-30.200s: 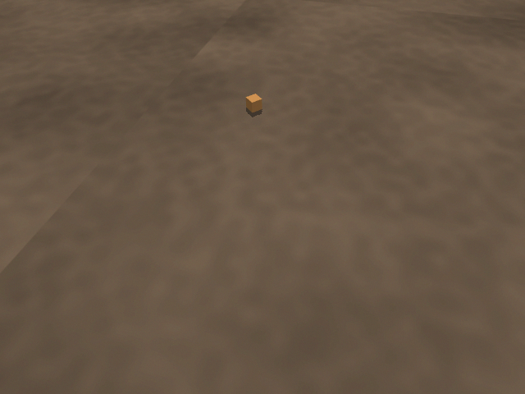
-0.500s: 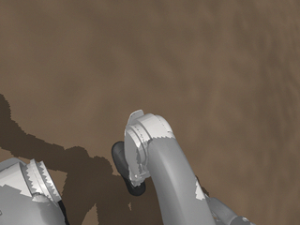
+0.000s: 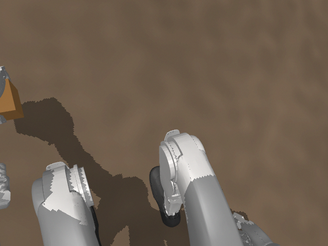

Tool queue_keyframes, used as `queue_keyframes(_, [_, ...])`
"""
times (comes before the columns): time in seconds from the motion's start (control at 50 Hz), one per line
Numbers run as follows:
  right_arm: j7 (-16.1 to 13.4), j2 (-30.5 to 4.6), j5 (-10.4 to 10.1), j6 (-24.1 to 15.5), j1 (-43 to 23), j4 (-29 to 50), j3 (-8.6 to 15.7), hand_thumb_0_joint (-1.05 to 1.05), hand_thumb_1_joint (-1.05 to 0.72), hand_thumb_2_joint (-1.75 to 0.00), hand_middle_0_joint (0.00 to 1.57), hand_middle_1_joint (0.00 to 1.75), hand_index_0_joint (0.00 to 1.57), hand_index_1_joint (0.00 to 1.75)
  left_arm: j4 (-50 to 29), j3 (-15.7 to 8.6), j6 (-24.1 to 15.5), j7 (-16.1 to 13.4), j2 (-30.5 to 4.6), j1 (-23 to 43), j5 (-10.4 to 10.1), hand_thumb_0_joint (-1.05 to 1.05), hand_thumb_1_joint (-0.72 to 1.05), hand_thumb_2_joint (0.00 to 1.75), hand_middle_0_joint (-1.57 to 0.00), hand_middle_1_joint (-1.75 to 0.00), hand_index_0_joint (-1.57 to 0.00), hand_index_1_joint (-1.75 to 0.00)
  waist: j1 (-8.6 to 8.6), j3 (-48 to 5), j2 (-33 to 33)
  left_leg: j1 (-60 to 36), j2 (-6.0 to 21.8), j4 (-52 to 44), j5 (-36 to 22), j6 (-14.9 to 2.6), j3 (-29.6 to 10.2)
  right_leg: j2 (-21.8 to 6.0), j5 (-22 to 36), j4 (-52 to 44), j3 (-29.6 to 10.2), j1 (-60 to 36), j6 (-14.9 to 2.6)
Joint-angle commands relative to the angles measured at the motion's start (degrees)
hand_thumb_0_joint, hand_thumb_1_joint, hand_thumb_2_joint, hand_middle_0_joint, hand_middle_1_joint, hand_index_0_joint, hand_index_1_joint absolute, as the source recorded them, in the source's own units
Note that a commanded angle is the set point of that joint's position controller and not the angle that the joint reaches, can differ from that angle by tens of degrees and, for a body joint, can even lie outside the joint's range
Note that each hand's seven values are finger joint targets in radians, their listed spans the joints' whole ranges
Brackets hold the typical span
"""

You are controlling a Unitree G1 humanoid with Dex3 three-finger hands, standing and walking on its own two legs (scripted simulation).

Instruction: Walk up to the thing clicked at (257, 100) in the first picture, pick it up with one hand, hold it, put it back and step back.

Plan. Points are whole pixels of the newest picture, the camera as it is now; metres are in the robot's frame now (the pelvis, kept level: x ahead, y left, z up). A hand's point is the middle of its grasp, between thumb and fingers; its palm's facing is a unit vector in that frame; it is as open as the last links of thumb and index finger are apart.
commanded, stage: settle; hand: left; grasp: from above
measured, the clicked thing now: out of the picture +0.48 +0.30 -0.23
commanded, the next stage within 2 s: lift in 0.18 s
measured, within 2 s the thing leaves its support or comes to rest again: neither
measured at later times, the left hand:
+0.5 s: hand out of the picture +0.46 +0.29 -0.13, palm faces -0.46 -0.07 -0.89, open 10.9 cm
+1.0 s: hand out of the picture +0.39 +0.30 +0.02, palm faces -0.46 -0.09 -0.88, open 10.9 cm
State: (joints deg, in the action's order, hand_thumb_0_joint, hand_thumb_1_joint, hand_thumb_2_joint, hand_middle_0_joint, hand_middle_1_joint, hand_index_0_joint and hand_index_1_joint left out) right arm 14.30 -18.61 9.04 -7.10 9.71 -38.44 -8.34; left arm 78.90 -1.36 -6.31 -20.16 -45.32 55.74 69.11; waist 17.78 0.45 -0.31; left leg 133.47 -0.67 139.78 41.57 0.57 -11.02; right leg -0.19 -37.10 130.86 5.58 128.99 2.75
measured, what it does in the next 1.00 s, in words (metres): rises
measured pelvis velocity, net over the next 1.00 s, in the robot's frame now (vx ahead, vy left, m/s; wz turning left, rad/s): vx -0.01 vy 0.00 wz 0.12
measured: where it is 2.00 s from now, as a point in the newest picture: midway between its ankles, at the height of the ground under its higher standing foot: (131, 225)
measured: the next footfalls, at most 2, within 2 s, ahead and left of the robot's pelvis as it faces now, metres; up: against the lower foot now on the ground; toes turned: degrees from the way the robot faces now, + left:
none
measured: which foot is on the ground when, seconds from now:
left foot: down 0.00-1.00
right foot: down 0.00-1.00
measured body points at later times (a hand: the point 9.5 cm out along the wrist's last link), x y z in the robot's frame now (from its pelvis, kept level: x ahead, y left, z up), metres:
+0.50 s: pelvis -0.01 -0.01 +0.02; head +0.22 +0.07 +0.40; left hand +0.48 +0.29 -0.08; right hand +0.04 -0.28 -0.07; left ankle +0.06 +0.12 -0.30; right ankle +0.11 -0.13 -0.30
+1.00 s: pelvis -0.01 +0.00 +0.12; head +0.18 +0.05 +0.53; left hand +0.41 +0.31 +0.07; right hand +0.12 -0.27 +0.01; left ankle +0.06 +0.12 -0.30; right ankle +0.11 -0.13 -0.30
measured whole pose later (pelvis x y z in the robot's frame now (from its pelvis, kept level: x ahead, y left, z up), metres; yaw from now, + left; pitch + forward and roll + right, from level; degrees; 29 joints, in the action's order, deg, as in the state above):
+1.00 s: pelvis -0.01 +0.00 +0.12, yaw +7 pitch +34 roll -6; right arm 2.8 -15.9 0.4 3.1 10.0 -36.0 0.3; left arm 50.6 3.0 -6.8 -3.8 -35.2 37.6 60.3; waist 8.4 -9.8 2.5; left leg 111.8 0.0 115.2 37.4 0.0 -4.7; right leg -1.7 -34.7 110.6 1.4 109.7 2.6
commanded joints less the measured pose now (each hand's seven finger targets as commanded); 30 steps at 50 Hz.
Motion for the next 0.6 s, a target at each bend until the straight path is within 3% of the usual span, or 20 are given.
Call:
queue_keyframes(0.0, [-2.06,-16.27,-1.19,2.12,13.57,0.36,6.42,0.0,-0.9,-0.9,0.2,0.3,0.2,0.3,-12.45,-0.55,-1.98,1.02,-10.74,20.08,-0.84,0.0,0.52,1.02,-0.9,-0.87,-0.91,-0.87,1.95,-40.71,21.38,-29.76,-0.39,-16.17,-15.61,-1.1,6.51,2.44,14.32,-12.29,5.33,-22.82,-5.43])
queue_keyframes(0.02, [-2.6,-16.47,-1.45,2.55,13.27,0.29,6.71,0.0,-0.91,-0.9,0.2,0.3,0.2,0.3,-11.99,-1.49,-2.39,1.26,-12.13,20.26,-0.66,0.0,0.52,1.03,-0.91,-0.86,-0.91,-0.86,1.32,-40.38,20.11,-29.06,-0.62,-15.99,-14.72,-1.21,6.76,2.3,13.57,-12.61,5.02,-22.31,-5.46])
queue_keyframes(0.04, [-3.06,-15.99,-1.4,2.87,13.23,0.89,6.82,0.0,-0.9,-0.9,0.2,0.3,0.2,0.3,-12.57,-1.25,-2.83,1.51,-11.65,21.2,-0.46,0.0,0.53,1.03,-0.91,-0.86,-0.91,-0.87,1.86,-40.68,19.97,-29.28,-0.69,-15.96,-13.98,-1.27,7.02,2.32,12.76,-13.0,4.77,-22.41,-5.42])
queue_keyframes(0.2, [-5.44,-13.98,-1.53,4.25,12.81,1.24,7.05,0.0,-0.9,-0.9,0.2,0.3,0.2,0.3,-12.39,-1.48,-4.72,1.37,-11.77,23.71,0.95,0.0,0.5,1.07,-0.9,-0.87,-0.89,-0.88,0.86,-42.13,21.15,-31.07,-0.92,-17.56,-12.72,-1.28,8.57,1.99,11.54,-13.9,3.43,-23.14,-5.24])
queue_keyframes(0.24, [-6.03,-14.28,-1.54,4.56,12.65,1.21,7.36,0.0,-0.9,-0.9,0.2,0.3,0.2,0.3,-12.39,-2.8,-4.7,0.95,-14.12,23.87,1.11,0.0,0.49,1.06,-0.88,-0.87,-0.87,-0.88,0.25,-43.41,18.9,-29.59,-0.99,-17.07,-12.33,-1.67,8.74,2.05,11.06,-14.53,2.94,-24.22,-5.18])
queue_keyframes(0.3, [-6.65,-14.3,-1.92,4.92,13.17,1.13,7.57,0.0,-0.93,-0.91,0.2,0.3,0.2,0.3,-11.85,-2.28,-4.24,1.54,-12.83,22.85,1.17,0.0,0.41,0.93,-0.83,-0.89,-0.84,-0.87,-0.39,-42.46,20.56,-30.35,-1.21,-18.8,-11.91,-1.42,8.75,1.78,10.13,-14.88,3.35,-22.38,-5.59])
queue_keyframes(0.34, [-6.92,-14.09,-2.31,5.05,13.17,1.36,8.19,0.0,-0.91,-0.9,0.2,0.3,0.2,0.3,-13.1,-1.48,-3.62,2.6,-11.49,22.4,0.18,0.0,0.48,0.92,-0.84,-0.86,-0.87,-0.84,-0.8,-44.58,21.44,-33.22,-0.95,-19.86,-12.7,-1.28,8.8,1.81,10.96,-15.06,3.21,-22.89,-5.7])
queue_keyframes(0.38, [-7.13,-14.11,-2.86,5.58,13.74,1.44,8.87,0.0,-0.91,-0.9,0.2,0.3,0.2,0.3,-15.77,-2.94,-2.78,3.37,-12.78,21.68,-1.33,0.0,0.51,0.93,-0.85,-0.89,-0.88,-0.86,-2.15,-48.21,22.03,-33.98,-1.12,-21.15,-13.86,-1.48,9.27,1.38,12.56,-15.39,2.68,-25.34,-5.26])
queue_keyframes(0.42, [-7.26,-13.56,-3.35,6.16,13.5,1.75,9.23,0.0,-0.91,-0.9,0.2,0.3,0.2,0.3,-16.37,-1.73,-1.83,4.95,-10.95,19.82,-2.43,0.0,0.53,0.95,-0.86,-0.9,-0.89,-0.87,-2.43,-48.3,21.37,-34.88,-1.02,-22.11,-13.74,-1.57,9.32,1.57,12.31,-16.2,2.5,-25.71,-5.45])
queue_keyframes(0.44, [-7.5,-13.34,-3.8,6.55,13.56,1.59,9.44,0.0,-0.91,-0.9,0.2,0.3,0.2,0.3,-18.06,-2.1,-1.6,5.65,-11.68,20.01,-2.59,0.0,0.54,0.95,-0.88,-0.88,-0.9,-0.86,-2.88,-49.53,21.46,-35.5,-1.03,-22.56,-14.14,-1.69,9.47,1.5,12.91,-16.45,2.17,-26.13,-5.3])
queue_keyframes(0.46, [-7.76,-13.88,-4.08,6.87,13.82,1.55,9.83,0.0,-0.91,-0.9,0.2,0.3,0.2,0.3,-17.45,-2.67,-1.29,6.25,-12.56,19.02,-2.53,0.0,0.56,0.94,-0.89,-0.88,-0.92,-0.86,-3.22,-47.58,20.86,-34.68,-1.29,-22.95,-13.5,-1.66,9.26,1.35,11.96,-16.9,2.11,-25.1,-5.6])
queue_keyframes(0.5, [-8.04,-13.05,-4.61,7.51,13.71,1.85,10.28,0.0,-0.91,-0.9,0.2,0.3,0.2,0.3,-21.32,-2.18,-1.27,7.6,-11.05,17.82,-3.43,0.0,0.57,0.95,-0.9,-0.87,-0.93,-0.85,-3.93,-49.03,21.15,-36.03,-1.19,-24.2,-14.07,-1.68,9.6,1.24,12.48,-17.6,1.66,-26.37,-5.5])
queue_keyframes(0.58, [-8.91,-12.84,-5.6,8.45,13.56,3.01,11.56,0.0,-0.91,-0.9,0.2,0.3,0.2,0.3,-26.78,-2.83,-1.94,9.76,-11.32,15.74,-4.38,0.0,0.56,0.95,-0.9,-0.87,-0.92,-0.85,-4.79,-47.95,18.59,-36.45,-1.28,-26.35,-12.05,-1.91,9.38,0.95,9.96,-20.31,0.91,-26.5,-5.77])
